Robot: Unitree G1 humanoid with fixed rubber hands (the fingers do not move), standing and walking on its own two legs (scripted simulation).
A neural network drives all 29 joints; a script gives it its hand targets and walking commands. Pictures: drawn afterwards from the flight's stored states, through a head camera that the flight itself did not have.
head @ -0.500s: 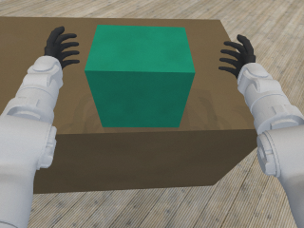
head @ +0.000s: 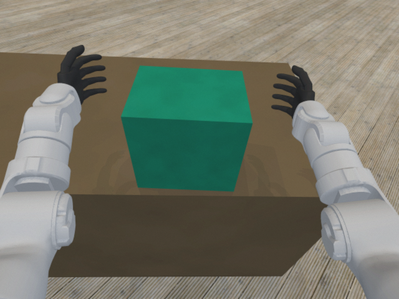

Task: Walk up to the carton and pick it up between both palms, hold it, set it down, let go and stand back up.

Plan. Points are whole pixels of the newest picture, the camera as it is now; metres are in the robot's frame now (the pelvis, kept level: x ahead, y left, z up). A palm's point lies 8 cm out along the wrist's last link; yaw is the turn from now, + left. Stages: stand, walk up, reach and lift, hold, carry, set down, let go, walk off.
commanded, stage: set down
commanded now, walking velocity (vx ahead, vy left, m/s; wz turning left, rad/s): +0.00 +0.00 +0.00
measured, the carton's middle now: (188, 130) +0.51 +0.06 +0.05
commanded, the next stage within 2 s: none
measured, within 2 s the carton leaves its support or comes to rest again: neither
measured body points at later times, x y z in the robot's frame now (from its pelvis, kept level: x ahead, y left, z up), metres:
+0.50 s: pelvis -0.02 +0.01 +0.00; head -0.02 +0.03 +0.45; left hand +0.39 +0.25 +0.15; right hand +0.38 -0.18 +0.13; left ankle +0.02 +0.11 -0.75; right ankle -0.04 -0.10 -0.75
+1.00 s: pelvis -0.03 +0.01 +0.00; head -0.03 +0.03 +0.45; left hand +0.28 +0.26 +0.08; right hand +0.29 -0.17 +0.07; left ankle +0.02 +0.11 -0.75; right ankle -0.04 -0.10 -0.75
